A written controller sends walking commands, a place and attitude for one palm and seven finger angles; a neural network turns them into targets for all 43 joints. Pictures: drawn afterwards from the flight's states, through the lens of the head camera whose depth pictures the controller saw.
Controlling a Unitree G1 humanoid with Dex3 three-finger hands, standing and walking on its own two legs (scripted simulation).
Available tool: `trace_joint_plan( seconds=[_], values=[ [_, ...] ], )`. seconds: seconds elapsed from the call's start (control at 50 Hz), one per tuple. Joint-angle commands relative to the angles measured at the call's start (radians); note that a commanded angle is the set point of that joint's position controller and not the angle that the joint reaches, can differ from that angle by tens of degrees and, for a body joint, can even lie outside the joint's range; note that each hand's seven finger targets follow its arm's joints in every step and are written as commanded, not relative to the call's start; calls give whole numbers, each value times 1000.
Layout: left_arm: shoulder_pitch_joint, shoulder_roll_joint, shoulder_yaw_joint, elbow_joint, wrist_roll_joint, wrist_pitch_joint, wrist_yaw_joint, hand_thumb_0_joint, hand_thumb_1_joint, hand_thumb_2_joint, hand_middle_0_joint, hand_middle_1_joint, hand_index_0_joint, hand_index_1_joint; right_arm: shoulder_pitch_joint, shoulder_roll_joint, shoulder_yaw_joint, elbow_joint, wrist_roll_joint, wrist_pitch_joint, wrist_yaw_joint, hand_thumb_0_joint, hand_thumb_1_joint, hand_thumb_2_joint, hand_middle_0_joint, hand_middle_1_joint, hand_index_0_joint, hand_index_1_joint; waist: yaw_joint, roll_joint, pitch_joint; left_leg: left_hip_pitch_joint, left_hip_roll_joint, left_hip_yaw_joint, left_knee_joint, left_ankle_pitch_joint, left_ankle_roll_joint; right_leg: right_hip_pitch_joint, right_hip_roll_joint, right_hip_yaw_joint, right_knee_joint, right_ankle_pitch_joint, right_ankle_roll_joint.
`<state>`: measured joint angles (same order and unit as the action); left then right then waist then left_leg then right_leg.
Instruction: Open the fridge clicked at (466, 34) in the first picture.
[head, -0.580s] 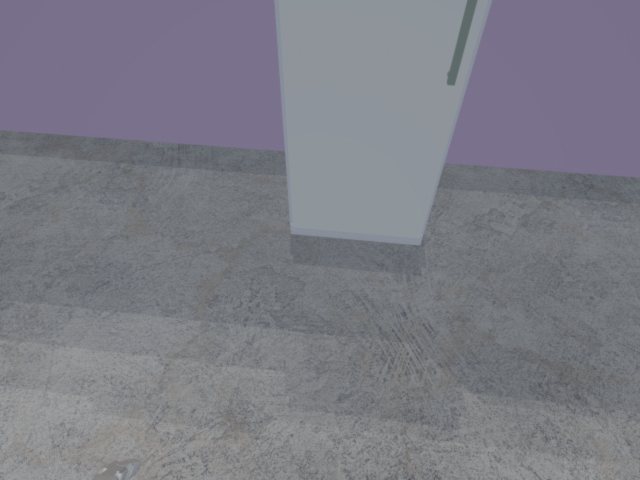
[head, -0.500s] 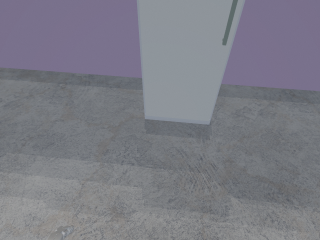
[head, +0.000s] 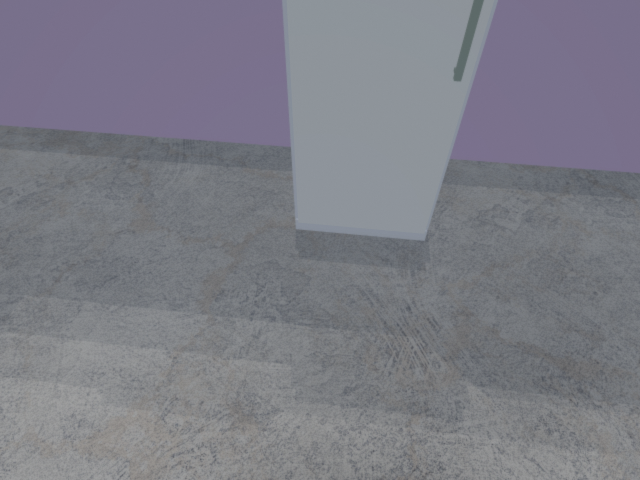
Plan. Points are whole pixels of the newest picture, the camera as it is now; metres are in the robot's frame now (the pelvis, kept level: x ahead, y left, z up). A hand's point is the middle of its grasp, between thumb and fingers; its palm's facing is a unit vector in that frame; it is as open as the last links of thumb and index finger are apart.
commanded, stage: stand and wait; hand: right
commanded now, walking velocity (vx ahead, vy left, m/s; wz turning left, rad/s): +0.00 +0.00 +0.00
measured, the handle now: out of the picture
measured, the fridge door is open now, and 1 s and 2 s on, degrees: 0 0 0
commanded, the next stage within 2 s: look at it before walking up in 0.24 s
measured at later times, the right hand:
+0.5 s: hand out of the picture +0.08 -0.24 -0.15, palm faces -0.04 +0.94 -0.33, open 7.4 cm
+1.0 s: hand out of the picture +0.07 -0.24 -0.15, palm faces -0.03 +0.94 -0.33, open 7.4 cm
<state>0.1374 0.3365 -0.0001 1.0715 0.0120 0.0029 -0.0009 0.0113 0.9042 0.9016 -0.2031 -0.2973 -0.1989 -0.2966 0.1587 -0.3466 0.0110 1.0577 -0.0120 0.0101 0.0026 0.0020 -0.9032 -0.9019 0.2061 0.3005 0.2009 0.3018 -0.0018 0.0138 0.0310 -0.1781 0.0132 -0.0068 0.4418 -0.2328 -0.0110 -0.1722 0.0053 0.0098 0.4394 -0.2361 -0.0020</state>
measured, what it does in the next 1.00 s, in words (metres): stands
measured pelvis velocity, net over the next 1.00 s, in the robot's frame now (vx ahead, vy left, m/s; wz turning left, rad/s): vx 0.00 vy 0.01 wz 0.00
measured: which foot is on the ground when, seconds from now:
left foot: down 0.00-1.00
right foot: down 0.00-1.00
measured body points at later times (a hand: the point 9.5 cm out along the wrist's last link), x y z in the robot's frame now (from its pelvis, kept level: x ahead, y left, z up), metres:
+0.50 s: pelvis +0.00 +0.01 +0.00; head +0.00 +0.00 +0.45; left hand +0.07 +0.30 -0.13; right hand +0.08 -0.29 -0.13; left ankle +0.00 +0.13 -0.74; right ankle +0.00 -0.12 -0.74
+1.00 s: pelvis +0.00 +0.01 +0.00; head +0.00 +0.01 +0.45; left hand +0.08 +0.30 -0.13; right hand +0.08 -0.29 -0.13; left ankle +0.00 +0.13 -0.74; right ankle +0.00 -0.12 -0.74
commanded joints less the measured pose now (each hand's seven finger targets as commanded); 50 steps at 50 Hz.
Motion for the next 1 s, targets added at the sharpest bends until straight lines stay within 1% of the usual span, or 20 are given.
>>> trace_joint_plan(
  seconds=[0.0,0.02,0.12,0.22,0.24,0.26,0.38,0.4,0.42,0.44,0.5,0.6,0.64,0.66,0.78,0.9,0.94,0.96,0.98],
  values=[
    [-72,205,41,-61,-2,-32,11,0,900,900,-200,-300,-200,-300,-63,-199,-45,-66,2,-33,-14,0,-900,-900,200,300,200,300,2,-10,-60,14,103,-97,-86,91,43,2,-111,93,-89,108,-34],
    [-70,205,40,-58,-2,-34,11,0,900,900,-200,-300,-200,-300,-62,-198,-45,-63,2,-32,-14,0,-900,-900,200,300,200,300,2,-20,-55,13,104,-98,-89,87,42,-2,-112,93,-95,104,-34],
    [-65,204,40,-44,-2,-32,10,0,900,900,-200,-300,-200,-300,-64,-201,-45,-53,2,-34,-14,0,-900,-900,200,300,200,300,1,-1,-44,6,107,-107,-104,70,43,0,-113,91,-101,92,-31],
    [-62,204,39,-35,-3,-34,9,0,900,900,-200,-300,-200,-300,-66,-202,-44,-49,2,-36,-15,0,-900,-900,200,300,200,300,3,-4,-56,18,106,-107,-103,98,43,8,-115,92,-103,118,-30],
    [-67,204,39,-34,-2,-33,9,0,900,900,-200,-300,-200,-300,-65,-202,-44,-48,2,-37,-15,0,-900,-900,200,300,200,300,0,-3,-49,10,108,-109,-108,91,43,10,-114,89,-103,112,-29],
    [-60,205,39,-34,-2,-34,9,0,900,900,-200,-300,-200,-300,-68,-202,-44,-49,2,-36,-15,0,-900,-900,200,300,200,300,4,-2,-59,16,106,-110,-106,95,44,14,-115,90,-107,116,-28],
    [-69,206,38,-29,-2,-34,9,0,900,900,-200,-300,-200,-300,-71,-200,-43,-46,1,-33,-14,0,-900,-900,200,300,200,300,1,-25,-35,4,99,-106,-115,62,40,5,-118,95,-126,85,-28],
    [-68,207,38,-30,-3,-33,9,0,900,900,-200,-300,-200,-300,-68,-199,-45,-47,0,-34,-14,0,-900,-900,200,300,200,300,0,-14,-36,6,100,-106,-115,70,40,5,-119,94,-121,93,-29],
    [-67,207,39,-30,-2,-34,9,0,900,900,-200,-300,-200,-300,-67,-198,-45,-46,0,-34,-14,0,-900,-900,200,300,200,300,1,-19,-48,9,101,-107,-114,78,40,15,-119,93,-121,101,-29],
    [-67,205,39,-29,-3,-35,10,0,900,900,-200,-300,-200,-300,-71,-200,-45,-47,0,-35,-14,0,-900,-900,200,300,200,300,1,-17,-45,13,102,-107,-115,87,40,12,-119,92,-121,108,-28],
    [-66,208,38,-30,-4,-34,10,0,900,900,-200,-300,-200,-300,-67,-199,-45,-47,0,-37,-14,0,-900,-900,200,300,200,300,1,1,-57,17,104,-106,-114,109,41,24,-119,90,-113,129,-27],
    [-69,208,37,-28,-5,-35,11,0,900,900,-200,-300,-200,-300,-66,-200,-45,-45,1,-36,-14,0,-900,-900,200,300,200,300,1,-25,-63,28,102,-103,-113,125,40,31,-122,90,-118,141,-27],
    [-70,204,37,-28,-4,-36,11,0,900,900,-200,-300,-200,-300,-63,-199,-46,-43,1,-37,-14,0,-900,-900,200,300,200,300,1,-22,-67,34,105,-104,-112,144,41,33,-121,89,-116,152,-26],
    [-71,207,36,-26,-4,-36,12,0,900,900,-200,-300,-200,-300,-64,-200,-45,-42,1,-37,-14,0,-900,-900,200,300,200,300,1,-11,-63,33,106,-102,-113,148,41,34,-121,90,-116,156,-26],
    [-73,209,36,-24,-4,-35,12,0,900,900,-200,-300,-200,-300,-62,-198,-45,-37,1,-37,-14,0,-900,-900,200,300,200,300,1,-23,-62,31,104,-102,-117,151,40,44,-123,88,-122,157,-25],
    [-70,208,36,-25,-6,-35,12,0,900,900,-200,-300,-200,-300,-58,-201,-46,-37,0,-39,-15,0,-900,-900,200,300,200,300,0,-9,-69,44,107,-102,-119,170,41,47,-124,88,-119,171,-25],
    [-74,210,35,-24,-4,-34,13,0,900,900,-200,-300,-200,-300,-62,-200,-45,-34,1,-38,-14,0,-900,-900,200,300,200,300,1,-13,-58,34,106,-102,-124,155,40,49,-123,87,-126,159,-23],
    [-45,138,18,-9,-1,-27,10,0,900,900,-200,-300,-200,-300,-27,-130,-33,-18,3,-29,-17,0,-900,-900,200,300,200,300,1,-16,-76,52,107,-90,-123,105,28,41,-118,81,-117,128,-16],
    [-10,83,5,3,3,-15,5,0,900,900,-200,-300,-200,-300,10,-83,-22,-7,0,-17,-19,0,-900,-900,200,300,200,300,-2,-7,-61,45,102,-84,-117,-27,19,14,-106,72,-104,33,-9]
  ],
)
